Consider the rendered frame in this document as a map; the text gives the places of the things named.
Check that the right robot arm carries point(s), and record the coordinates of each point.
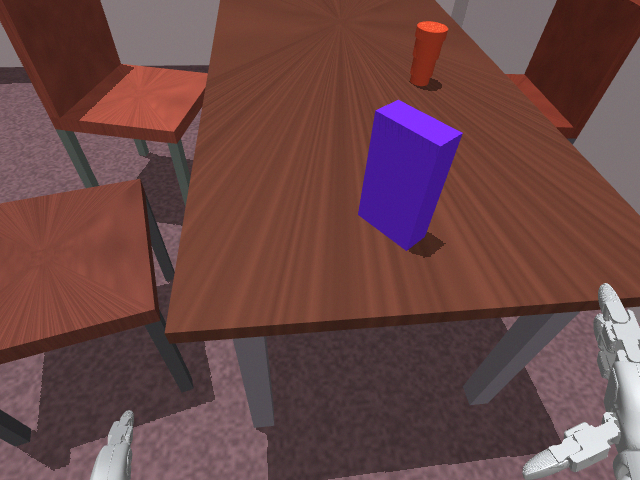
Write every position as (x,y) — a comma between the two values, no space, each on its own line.
(626,465)

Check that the right robot hand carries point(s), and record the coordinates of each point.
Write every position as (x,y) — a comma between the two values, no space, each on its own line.
(618,335)

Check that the left robot hand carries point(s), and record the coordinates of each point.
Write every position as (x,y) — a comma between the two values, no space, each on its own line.
(114,460)

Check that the chair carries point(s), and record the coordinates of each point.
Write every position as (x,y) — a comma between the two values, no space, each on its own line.
(582,48)
(76,266)
(69,55)

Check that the table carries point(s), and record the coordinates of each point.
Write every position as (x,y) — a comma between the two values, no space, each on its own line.
(272,243)

